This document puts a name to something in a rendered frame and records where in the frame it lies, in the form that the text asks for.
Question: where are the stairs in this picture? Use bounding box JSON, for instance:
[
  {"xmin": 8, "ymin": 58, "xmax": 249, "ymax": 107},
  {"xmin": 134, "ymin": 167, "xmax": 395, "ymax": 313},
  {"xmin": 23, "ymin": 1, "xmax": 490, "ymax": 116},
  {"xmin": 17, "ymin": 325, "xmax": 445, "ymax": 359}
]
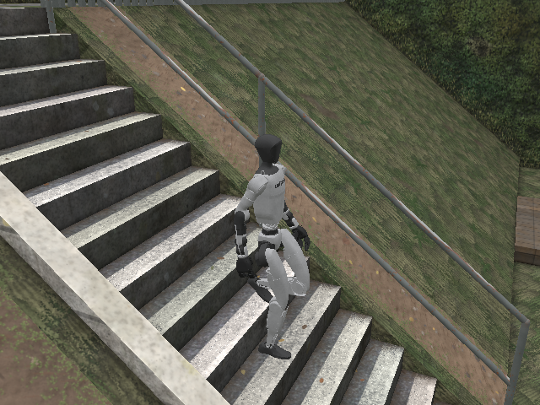
[{"xmin": 0, "ymin": 8, "xmax": 451, "ymax": 405}]

